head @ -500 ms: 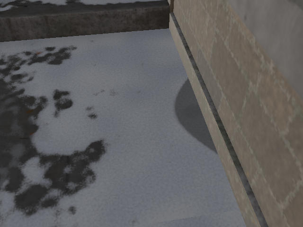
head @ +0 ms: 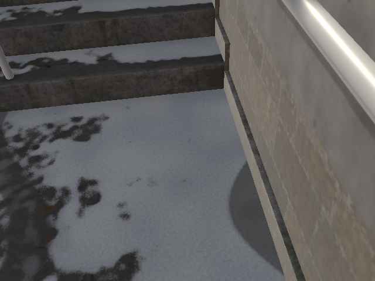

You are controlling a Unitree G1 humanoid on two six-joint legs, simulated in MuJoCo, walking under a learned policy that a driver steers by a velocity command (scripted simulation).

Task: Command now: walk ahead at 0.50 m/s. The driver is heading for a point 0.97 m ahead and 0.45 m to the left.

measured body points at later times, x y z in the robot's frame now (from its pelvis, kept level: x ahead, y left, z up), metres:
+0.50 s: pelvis +0.26 +0.15 +0.00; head +0.29 +0.14 +0.45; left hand +0.18 +0.42 -0.12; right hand +0.45 -0.09 -0.11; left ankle +0.38 +0.28 -0.70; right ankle +0.05 -0.09 -0.67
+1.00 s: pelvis +0.54 +0.26 +0.03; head +0.55 +0.28 +0.48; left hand +0.64 +0.56 -0.04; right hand +0.72 +0.04 -0.07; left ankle +0.38 +0.28 -0.70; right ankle +0.74 +0.21 -0.68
